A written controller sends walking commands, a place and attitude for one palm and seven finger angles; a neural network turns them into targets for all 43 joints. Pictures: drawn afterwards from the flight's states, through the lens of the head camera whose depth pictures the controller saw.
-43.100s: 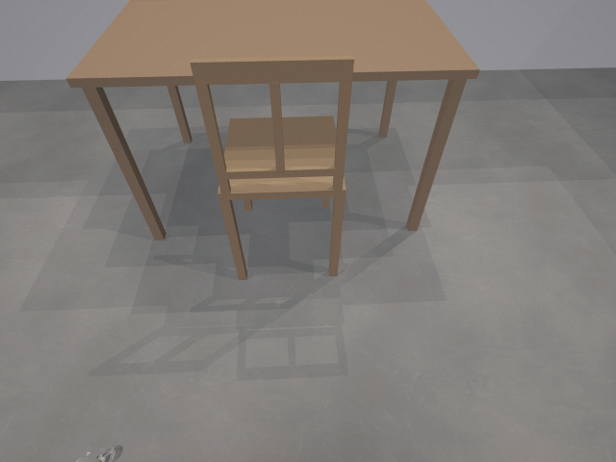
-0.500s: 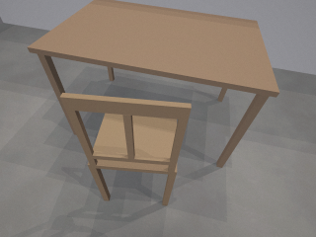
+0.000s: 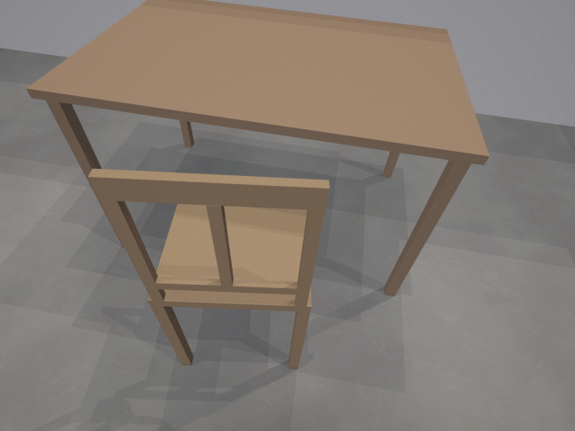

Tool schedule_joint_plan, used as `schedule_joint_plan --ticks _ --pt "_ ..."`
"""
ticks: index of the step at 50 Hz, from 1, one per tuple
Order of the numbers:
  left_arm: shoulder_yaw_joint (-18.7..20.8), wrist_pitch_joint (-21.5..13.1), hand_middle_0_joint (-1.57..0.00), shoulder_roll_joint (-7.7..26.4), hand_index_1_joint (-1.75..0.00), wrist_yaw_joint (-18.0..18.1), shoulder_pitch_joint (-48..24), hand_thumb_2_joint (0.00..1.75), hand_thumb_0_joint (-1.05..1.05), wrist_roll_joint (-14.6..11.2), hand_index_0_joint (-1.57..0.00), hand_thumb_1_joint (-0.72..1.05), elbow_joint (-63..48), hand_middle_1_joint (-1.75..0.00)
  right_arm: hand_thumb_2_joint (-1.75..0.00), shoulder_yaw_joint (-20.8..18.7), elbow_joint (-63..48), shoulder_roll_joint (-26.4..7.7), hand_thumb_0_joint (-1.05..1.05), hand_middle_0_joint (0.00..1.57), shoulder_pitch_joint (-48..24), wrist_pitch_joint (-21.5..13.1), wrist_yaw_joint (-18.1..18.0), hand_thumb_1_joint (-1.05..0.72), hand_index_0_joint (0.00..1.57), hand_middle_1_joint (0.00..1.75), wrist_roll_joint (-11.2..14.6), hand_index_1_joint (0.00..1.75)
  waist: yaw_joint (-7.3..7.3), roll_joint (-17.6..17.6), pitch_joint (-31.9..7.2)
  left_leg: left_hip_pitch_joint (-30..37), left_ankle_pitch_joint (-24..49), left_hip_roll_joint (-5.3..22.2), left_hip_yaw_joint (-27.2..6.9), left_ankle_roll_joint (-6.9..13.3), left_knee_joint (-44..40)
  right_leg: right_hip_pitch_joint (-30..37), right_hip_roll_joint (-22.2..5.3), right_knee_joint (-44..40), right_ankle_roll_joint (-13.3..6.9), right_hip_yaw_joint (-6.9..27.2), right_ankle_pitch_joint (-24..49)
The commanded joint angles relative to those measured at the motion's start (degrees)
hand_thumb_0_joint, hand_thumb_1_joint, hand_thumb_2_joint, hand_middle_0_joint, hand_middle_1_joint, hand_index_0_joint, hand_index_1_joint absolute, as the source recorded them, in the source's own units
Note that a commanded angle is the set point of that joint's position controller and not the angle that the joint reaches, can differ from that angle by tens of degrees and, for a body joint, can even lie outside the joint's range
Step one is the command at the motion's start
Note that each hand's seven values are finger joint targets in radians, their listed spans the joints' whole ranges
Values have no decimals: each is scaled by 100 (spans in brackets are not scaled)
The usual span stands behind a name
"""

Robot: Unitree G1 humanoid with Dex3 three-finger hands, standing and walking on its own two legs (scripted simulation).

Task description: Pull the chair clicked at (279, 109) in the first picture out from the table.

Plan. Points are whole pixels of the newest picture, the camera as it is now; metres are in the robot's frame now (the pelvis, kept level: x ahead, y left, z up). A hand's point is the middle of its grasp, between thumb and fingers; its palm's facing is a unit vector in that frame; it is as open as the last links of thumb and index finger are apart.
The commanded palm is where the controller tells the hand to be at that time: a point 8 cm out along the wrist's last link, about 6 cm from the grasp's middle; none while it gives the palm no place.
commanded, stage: shuffle to correct the standing spot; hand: left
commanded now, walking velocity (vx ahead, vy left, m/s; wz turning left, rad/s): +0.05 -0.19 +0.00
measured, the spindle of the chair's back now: (221, 247) +0.45 +0.15 -0.09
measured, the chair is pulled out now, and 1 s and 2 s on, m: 0.16 0.16 0.16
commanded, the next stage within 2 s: come to a stop and stand still in 0.02 s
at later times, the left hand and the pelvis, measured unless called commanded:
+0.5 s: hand out of the picture +0.03 +0.12 -0.18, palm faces +0.07 -0.97 -0.22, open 7.3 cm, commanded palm none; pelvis +0.02 -0.06 +0.00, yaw +1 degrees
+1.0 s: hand out of the picture +0.00 +0.15 -0.17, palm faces +0.04 -0.98 -0.19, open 7.4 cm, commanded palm none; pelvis +0.02 -0.02 +0.00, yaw +1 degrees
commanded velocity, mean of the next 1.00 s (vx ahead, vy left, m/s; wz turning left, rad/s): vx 0.00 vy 0.01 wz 0.00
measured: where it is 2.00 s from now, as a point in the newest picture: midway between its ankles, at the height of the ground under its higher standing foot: outside the picture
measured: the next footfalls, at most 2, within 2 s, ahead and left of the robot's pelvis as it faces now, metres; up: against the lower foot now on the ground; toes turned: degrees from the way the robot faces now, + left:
right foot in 0.20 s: +0.03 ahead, -0.13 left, +0.00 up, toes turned -1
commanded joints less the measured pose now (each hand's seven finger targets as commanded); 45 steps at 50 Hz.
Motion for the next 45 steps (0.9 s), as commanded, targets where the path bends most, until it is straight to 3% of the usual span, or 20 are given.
schedule_joint_plan --ticks 1,5,8,10,11,13,15,17,19,22,24,26,29,30,32,34,37,40,42,45 --pt "134 35 -20 353 -30 -67 133 90 0 58 -20 90 -413 -30 -90 -258 -182 -1018 0 20 464 -25 -88 -90 20 30 -58 30 -98 419 401 -48 413 2308 -2157 487 -1035 -1275 -112 1163 -83 60 -452" --pt "190 39 -20 319 -30 -130 117 90 0 37 -20 90 -613 -30 -90 -332 -312 -1082 0 20 269 -13 -57 -90 20 30 -86 30 -32 565 404 -557 -37 2247 -1876 348 -958 -865 -104 599 -137 32 -197" --pt "167 -79 -20 207 -30 -105 505 90 0 21 -20 90 -477 -30 -90 -287 -325 -982 0 20 190 2 -19 -90 20 30 -50 30 154 411 170 -799 -210 1680 -1324 -44 -307 81 74 -930 -108 -131 845" --pt "100 -248 -20 500 -30 -2 513 90 0 -32 -20 90 -364 -30 -90 -134 -308 -438 0 20 308 9 50 -90 20 30 30 30 72 -366 225 -1171 -713 826 -658 -458 263 461 -686 -1604 -402 924 1212" --pt "84 -283 -20 668 -30 5 448 90 0 -44 -20 90 -356 -30 -90 -92 -303 -328 0 20 351 12 81 -90 20 30 20 30 7 -323 331 -926 -895 629 -542 -540 275 35 -970 -1671 -568 1154 1062" --pt "58 -381 -20 710 -30 14 267 90 0 -64 -20 90 -350 -30 -90 -73 -190 -337 0 20 433 40 88 -90 20 30 24 30 -49 -487 306 -412 -295 720 -569 -602 259 -239 -893 -1765 -581 1086 1664" --pt "55 -391 -20 713 -30 38 159 90 0 -76 -20 90 -381 -30 -90 -76 -128 -384 0 20 449 31 84 -90 20 30 48 30 -19 -41 435 -290 343 842 -643 -607 1 -150 -759 -1482 -468 848 2815" --pt "110 -397 -20 836 -30 93 273 90 0 -80 -20 90 -425 -30 -90 -99 -197 -504 0 20 416 19 61 -90 20 30 79 30 82 183 -54 -277 1059 957 -662 -615 109 458 -825 -1045 -373 733 4387" --pt "191 -365 -20 994 -30 141 407 90 0 -75 -20 90 -441 -30 -90 -164 -360 -624 0 20 333 91 37 -90 20 30 88 30 167 -143 -436 -522 757 875 -520 -692 471 1008 -1096 -899 -394 873 5363" --pt "257 -295 -20 1102 -30 180 467 90 0 -23 -20 90 -495 -30 -90 -220 -599 -598 0 20 50 209 48 -90 20 30 66 30 271 -630 -233 -1187 -782 645 -493 -776 978 1186 -1550 -968 -788 1289 5848" --pt "283 -277 -20 1129 -30 179 464 90 0 16 -20 90 -572 -30 -90 -257 -763 -649 0 20 -191 254 64 -90 20 30 63 30 339 -729 -285 -1462 -1303 579 -663 -798 1530 1215 -1722 -1023 -1146 1491 5710" --pt "307 -252 -20 1172 -30 168 249 90 0 29 -20 90 -699 -30 -90 -280 -832 -625 0 20 -182 257 92 -90 20 30 82 30 234 -588 -355 -1197 -1096 570 -746 -795 1416 831 -1699 -994 -1214 1404 5058" --pt "277 -198 -20 1108 -30 93 -299 90 0 1 -20 90 -914 -30 -90 -245 -749 -575 0 20 206 188 154 -90 20 30 78 30 -90 -558 -299 244 110 558 -593 -715 13 -526 -1009 -1068 -605 782 2323" --pt "231 -171 -20 939 -30 56 -372 90 0 -10 -20 90 -975 -30 -90 -265 -718 -683 0 20 203 150 151 -90 20 30 53 30 -96 -69 -182 579 157 791 -788 -604 -171 -1037 -604 -1056 -372 561 1027" --pt "178 -106 -20 645 -30 16 -265 90 0 11 -20 90 -962 -30 -90 -262 -764 -971 0 20 22 106 184 -90 20 30 -12 30 -9 926 330 -587 -1270 1492 -1691 -240 -966 -722 -43 -778 -22 -56 -160" --pt "129 -106 -20 534 -30 -41 18 90 0 62 -20 90 -824 -30 -90 -245 -856 -1067 0 20 -212 62 176 -90 20 30 -19 30 129 929 565 -1246 -2149 1648 -2133 -52 -1468 -289 47 -250 -50 -220 52" --pt "92 -118 -20 504 -30 -107 232 90 0 56 -20 90 -721 -30 -90 -246 -837 -1111 0 20 -190 34 147 -90 20 30 -15 30 123 923 419 -945 -2052 1681 -2188 40 -1500 -452 92 196 -74 -233 -44" --pt "94 -148 -20 482 -30 -125 179 90 0 30 -20 90 -734 -30 -90 -238 -753 -985 0 20 -76 1 108 -90 20 30 -19 30 54 856 494 -712 -1340 1750 -2144 156 -1366 -645 13 232 -86 -133 -182" --pt "76 -187 -20 450 -30 -109 229 90 0 -6 -20 90 -681 -30 -90 -215 -689 -969 0 20 -23 -25 79 -90 20 30 -14 30 74 626 361 -416 -208 1685 -2027 124 -973 -449 -24 -470 -71 -61 163" --pt "41 -258 -20 539 -30 -47 425 90 0 -77 -20 90 -464 -30 -90 -148 -576 -760 0 20 20 -64 50 -90 20 30 55 30 101 377 197 -385 1222 1246 -1494 -225 -333 239 -212 -1474 -141 259 1604"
